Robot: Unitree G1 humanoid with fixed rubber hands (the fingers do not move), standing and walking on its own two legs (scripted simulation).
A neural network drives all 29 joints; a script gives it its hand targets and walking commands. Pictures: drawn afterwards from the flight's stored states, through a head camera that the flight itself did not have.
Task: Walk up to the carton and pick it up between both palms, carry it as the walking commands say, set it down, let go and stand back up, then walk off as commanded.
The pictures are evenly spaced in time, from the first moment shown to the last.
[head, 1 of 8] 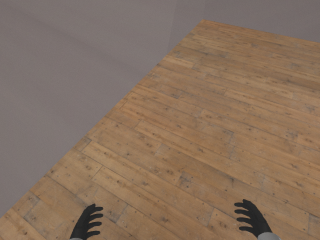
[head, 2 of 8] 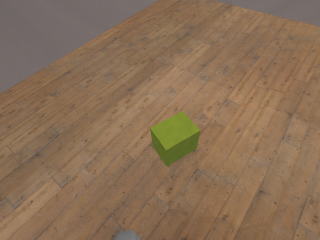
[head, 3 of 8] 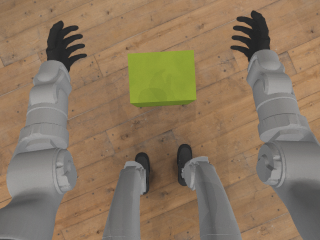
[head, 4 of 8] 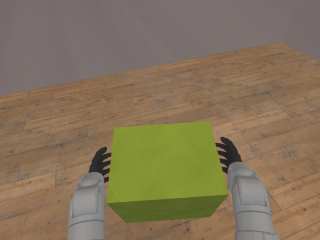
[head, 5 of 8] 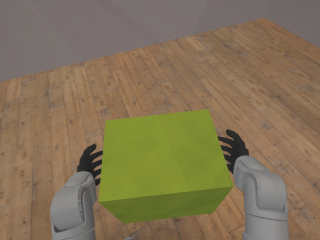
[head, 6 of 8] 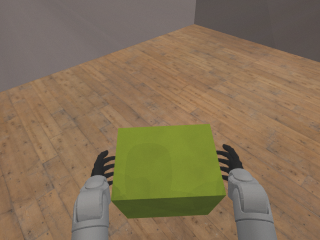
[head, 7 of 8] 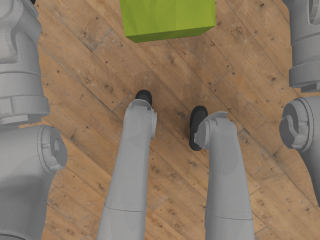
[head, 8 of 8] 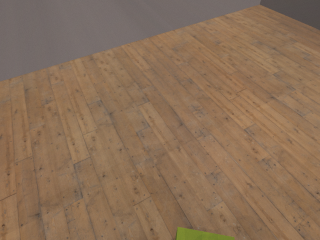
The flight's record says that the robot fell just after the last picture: no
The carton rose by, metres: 0.70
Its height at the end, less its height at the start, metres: +0.00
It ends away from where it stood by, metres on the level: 1.28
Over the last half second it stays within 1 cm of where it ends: yes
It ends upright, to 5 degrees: yes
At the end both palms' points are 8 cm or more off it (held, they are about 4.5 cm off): yes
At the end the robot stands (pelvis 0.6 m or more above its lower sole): yes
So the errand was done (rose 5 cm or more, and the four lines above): yes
